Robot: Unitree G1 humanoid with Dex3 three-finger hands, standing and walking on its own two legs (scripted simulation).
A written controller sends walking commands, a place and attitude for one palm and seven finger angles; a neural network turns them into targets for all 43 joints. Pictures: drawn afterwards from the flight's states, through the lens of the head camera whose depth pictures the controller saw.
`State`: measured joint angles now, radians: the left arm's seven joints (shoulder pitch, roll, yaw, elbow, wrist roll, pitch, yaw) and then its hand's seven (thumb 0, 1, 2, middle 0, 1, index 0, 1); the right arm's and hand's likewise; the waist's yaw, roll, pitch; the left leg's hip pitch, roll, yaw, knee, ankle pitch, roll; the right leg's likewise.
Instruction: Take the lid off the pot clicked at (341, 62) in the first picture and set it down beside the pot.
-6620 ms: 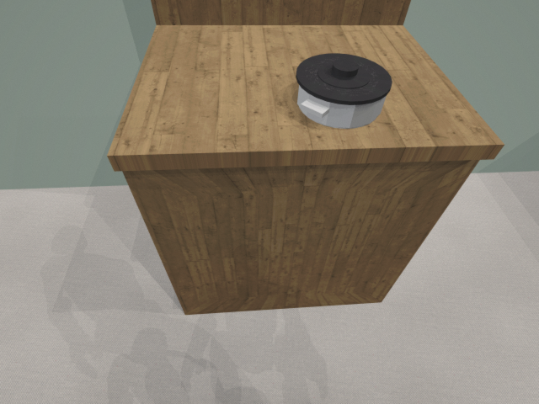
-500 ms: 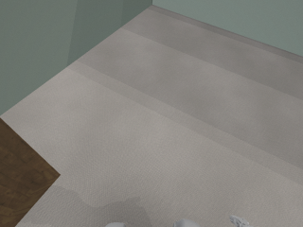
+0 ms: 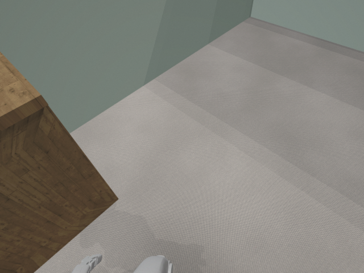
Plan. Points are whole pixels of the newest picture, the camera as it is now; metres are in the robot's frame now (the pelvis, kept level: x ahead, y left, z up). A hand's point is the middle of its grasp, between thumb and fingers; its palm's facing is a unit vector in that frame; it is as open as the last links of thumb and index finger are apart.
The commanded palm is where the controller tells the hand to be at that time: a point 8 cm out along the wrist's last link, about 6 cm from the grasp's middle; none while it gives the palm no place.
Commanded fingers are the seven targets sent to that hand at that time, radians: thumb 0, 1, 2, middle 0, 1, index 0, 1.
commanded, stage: turn to face it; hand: left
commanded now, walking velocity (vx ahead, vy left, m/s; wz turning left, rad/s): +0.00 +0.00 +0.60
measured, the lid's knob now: out of the picture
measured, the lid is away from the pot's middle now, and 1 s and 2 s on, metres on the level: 0.00 0.00 0.00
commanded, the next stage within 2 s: take the last steps up to it in 1.12 s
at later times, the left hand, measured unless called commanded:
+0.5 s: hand out of the picture +0.01 +0.28 -0.17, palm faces +0.33 -0.91 -0.27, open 7.4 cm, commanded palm none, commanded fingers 0.00 0.90 0.90 -0.20 -0.30 -0.20 -0.30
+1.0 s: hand out of the picture -0.02 +0.21 -0.14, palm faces +0.55 -0.78 -0.29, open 7.4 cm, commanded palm none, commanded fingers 0.00 0.90 0.90 -0.20 -0.30 -0.20 -0.30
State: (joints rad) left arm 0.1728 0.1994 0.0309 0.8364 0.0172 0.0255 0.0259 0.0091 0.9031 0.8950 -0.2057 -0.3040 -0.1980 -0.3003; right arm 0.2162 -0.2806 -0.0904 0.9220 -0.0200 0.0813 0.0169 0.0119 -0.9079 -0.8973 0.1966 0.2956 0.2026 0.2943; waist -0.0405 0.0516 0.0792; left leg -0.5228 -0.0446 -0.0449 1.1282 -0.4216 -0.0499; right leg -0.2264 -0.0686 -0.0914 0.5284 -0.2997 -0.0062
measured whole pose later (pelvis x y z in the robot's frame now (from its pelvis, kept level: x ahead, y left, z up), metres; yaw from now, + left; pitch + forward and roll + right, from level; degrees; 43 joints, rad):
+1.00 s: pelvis +0.03 +0.00 +0.00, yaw +36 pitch +0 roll +3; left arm 0.22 0.19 0.03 0.86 0.02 0.02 0.02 0.01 0.90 0.90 -0.21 -0.30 -0.20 -0.30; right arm 0.19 -0.26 -0.07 0.93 -0.02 0.09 0.02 0.01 -0.91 -0.90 0.19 0.30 0.20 0.29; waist -0.02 0.02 0.10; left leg -0.46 0.00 -0.01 1.02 -0.42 -0.06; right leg -0.20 -0.10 -0.14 0.51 -0.31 -0.01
